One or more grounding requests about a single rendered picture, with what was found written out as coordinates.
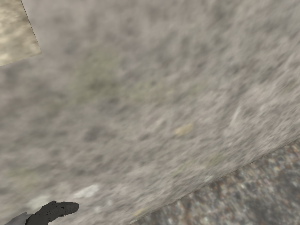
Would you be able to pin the robot left hand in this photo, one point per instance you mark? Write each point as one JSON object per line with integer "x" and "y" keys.
{"x": 52, "y": 211}

